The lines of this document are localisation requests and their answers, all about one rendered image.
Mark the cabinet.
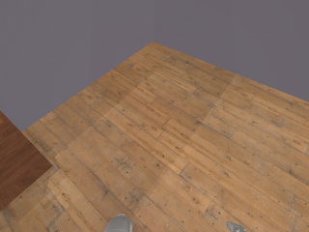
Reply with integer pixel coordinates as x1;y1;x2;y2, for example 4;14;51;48
0;110;53;212

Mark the right robot hand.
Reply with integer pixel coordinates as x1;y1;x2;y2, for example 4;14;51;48
226;221;246;232

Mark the left robot thigh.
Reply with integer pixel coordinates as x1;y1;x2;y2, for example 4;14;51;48
103;216;132;232

